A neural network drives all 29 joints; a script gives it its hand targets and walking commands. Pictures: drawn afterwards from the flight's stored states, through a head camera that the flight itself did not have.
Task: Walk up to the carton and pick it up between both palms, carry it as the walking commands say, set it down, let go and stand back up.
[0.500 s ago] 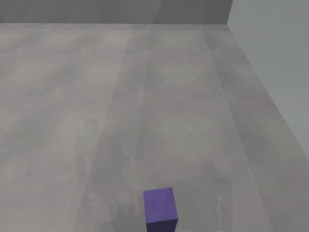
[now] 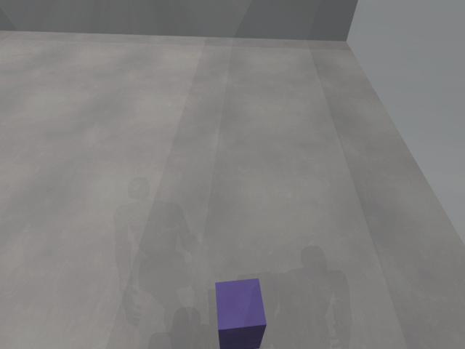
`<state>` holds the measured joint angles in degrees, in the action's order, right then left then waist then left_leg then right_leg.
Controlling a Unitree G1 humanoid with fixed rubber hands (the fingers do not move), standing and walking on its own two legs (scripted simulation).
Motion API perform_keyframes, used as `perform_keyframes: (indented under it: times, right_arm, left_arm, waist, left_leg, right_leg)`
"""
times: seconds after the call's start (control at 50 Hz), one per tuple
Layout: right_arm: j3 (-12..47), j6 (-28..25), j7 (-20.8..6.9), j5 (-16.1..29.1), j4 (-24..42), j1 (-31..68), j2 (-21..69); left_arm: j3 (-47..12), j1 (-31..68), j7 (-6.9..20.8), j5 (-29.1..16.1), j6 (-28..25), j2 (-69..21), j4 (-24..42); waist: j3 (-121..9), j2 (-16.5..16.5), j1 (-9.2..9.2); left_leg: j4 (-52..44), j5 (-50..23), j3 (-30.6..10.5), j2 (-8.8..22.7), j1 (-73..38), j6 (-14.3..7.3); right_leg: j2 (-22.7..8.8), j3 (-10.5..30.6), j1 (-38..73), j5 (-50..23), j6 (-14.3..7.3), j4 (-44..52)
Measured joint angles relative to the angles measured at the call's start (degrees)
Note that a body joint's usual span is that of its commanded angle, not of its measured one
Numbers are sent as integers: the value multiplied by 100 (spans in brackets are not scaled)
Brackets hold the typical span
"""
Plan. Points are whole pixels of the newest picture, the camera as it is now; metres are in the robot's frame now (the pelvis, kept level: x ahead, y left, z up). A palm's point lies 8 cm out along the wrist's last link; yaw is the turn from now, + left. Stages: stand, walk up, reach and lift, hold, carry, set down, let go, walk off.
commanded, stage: walk up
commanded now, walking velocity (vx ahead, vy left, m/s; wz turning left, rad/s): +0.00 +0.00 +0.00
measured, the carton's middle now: (238, 317) +0.38 +0.00 -0.62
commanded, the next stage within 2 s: none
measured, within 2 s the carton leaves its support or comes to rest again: neither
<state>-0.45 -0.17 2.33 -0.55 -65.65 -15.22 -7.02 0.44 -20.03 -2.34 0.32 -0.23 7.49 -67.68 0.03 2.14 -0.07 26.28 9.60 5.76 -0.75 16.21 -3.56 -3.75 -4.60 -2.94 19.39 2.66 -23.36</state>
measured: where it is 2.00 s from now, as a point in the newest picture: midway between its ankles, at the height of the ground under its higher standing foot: outside the picture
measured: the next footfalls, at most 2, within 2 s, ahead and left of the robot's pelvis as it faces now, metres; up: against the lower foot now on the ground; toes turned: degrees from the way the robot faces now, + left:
none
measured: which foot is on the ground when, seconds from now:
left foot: down 0.00-1.00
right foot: down 0.00-1.00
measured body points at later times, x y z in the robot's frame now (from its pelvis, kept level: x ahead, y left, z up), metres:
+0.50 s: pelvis -0.02 +0.00 -0.01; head +0.00 +0.01 +0.44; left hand -0.05 +0.23 -0.17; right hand +0.01 -0.23 -0.16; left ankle +0.05 +0.08 -0.74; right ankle -0.08 -0.14 -0.74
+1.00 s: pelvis -0.02 +0.00 +0.00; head +0.00 +0.02 +0.45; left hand -0.07 +0.22 -0.17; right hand +0.03 -0.22 -0.15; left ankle +0.05 +0.08 -0.74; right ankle -0.07 -0.14 -0.74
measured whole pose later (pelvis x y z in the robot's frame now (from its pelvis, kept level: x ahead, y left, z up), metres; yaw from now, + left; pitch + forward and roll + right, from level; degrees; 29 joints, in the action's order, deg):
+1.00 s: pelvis -0.02 +0.00 +0.00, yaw +4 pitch +1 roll -1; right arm -1.4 0.4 1.4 -1.0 -60.6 -13.9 -7.7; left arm 1.3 -20.2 -1.8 0.6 0.5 8.7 -63.9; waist 0.3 1.7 -0.5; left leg 27.0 7.6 2.6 -2.3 20.5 -4.0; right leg -3.1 -5.3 -7.0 19.8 2.1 -26.2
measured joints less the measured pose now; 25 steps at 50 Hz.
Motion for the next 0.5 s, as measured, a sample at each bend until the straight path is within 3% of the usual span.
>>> perform_keyframes:
  times: [0.28,0.4,0.5]
  right_arm:
    - [20,2,-20,-8,14,-55,32]
    - [-48,37,-49,-30,300,-7,-12]
    - [-86,124,-43,-69,479,76,-92]
  left_arm:
    - [16,90,21,19,2,36,115]
    - [147,208,-34,42,95,123,353]
    - [189,287,-32,59,183,237,485]
  waist:
    - [23,0,41]
    - [138,-73,155]
    - [126,-171,85]
  left_leg:
    - [21,-39,-19,17,86,6]
    - [303,-47,-217,-26,442,3]
    - [448,-84,-357,-19,672,24]
  right_leg:
    - [18,-12,-100,-12,-11,-63]
    - [-5,-217,-392,123,-15,-426]
    - [25,-350,-571,149,-58,-585]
